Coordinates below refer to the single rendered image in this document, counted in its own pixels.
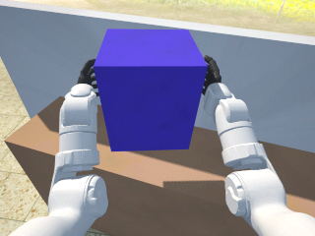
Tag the right robot upper arm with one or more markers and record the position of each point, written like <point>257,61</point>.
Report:
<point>257,195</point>

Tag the robot left forearm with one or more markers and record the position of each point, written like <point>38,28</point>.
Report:
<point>77,130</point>

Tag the left robot upper arm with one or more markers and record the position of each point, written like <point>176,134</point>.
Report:
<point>74,204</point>

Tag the robot right forearm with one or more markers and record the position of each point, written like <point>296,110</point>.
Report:
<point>240,146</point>

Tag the right robot hand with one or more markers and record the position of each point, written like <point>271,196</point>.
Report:
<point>213,73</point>

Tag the left robot hand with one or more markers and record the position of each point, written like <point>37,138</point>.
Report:
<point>86,75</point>

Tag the pedestal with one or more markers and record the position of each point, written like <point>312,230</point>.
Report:
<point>165,192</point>

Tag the carton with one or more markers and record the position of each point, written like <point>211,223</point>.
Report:
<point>150,83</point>

